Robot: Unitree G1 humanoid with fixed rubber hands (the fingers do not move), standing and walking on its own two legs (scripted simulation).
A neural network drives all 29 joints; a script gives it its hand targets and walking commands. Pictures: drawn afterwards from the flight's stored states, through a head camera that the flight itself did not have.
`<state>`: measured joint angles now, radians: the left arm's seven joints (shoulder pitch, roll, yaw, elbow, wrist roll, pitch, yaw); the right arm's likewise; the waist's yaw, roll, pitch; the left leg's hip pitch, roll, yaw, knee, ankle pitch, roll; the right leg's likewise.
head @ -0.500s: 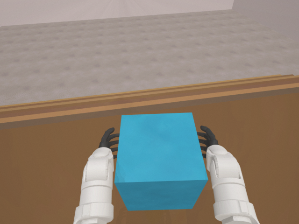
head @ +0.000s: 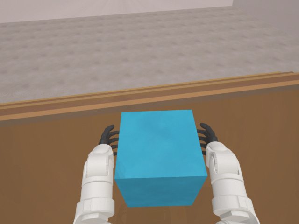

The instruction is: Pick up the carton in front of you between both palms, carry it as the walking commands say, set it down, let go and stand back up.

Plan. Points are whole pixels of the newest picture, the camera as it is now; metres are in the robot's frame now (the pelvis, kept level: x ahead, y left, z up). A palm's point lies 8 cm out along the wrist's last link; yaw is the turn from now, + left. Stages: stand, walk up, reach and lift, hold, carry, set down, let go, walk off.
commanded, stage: hold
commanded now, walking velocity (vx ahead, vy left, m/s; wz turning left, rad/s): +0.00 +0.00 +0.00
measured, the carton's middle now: (158, 160) +0.30 +0.00 -0.03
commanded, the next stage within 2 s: carry in 0.62 s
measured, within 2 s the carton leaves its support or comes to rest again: neither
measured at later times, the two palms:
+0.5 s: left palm (105, 150) +0.29 +0.15 +0.05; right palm (211, 148) +0.29 -0.15 +0.05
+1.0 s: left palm (113, 123) +0.36 +0.13 +0.09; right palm (215, 121) +0.36 -0.17 +0.09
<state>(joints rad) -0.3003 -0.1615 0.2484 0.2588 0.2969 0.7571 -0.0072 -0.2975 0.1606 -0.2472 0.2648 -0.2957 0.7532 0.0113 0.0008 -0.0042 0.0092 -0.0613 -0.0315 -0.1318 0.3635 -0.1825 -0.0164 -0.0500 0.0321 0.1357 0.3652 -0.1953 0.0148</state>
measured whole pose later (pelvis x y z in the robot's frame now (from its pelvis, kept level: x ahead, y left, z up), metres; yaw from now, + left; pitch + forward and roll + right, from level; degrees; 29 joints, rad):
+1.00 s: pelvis +0.09 -0.02 -0.01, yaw +1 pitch +5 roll +1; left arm -0.13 -0.13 0.07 -0.25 0.13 1.01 0.07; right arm -0.10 0.13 -0.11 -0.29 -0.12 1.02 -0.08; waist 0.00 -0.02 -0.18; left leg -0.38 0.04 0.08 0.70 -0.48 -0.01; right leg -0.21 -0.04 -0.04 0.50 -0.38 0.01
